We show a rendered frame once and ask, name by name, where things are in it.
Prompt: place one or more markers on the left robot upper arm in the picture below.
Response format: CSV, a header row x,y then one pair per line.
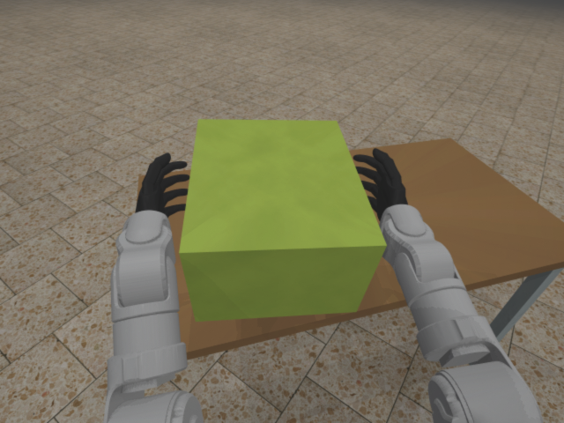
x,y
171,407

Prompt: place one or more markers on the right robot upper arm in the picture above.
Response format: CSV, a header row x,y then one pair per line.
x,y
483,393

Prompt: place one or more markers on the right robot hand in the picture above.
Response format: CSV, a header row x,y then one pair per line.
x,y
389,189

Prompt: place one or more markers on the left robot hand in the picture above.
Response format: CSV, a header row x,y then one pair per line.
x,y
151,196

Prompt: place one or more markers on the table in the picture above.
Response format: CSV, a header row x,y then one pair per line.
x,y
494,232

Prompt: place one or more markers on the left robot forearm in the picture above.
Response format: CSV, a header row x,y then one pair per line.
x,y
144,303

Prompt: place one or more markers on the right robot forearm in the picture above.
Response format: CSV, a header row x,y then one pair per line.
x,y
450,329

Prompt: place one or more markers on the carton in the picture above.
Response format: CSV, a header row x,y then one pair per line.
x,y
277,222

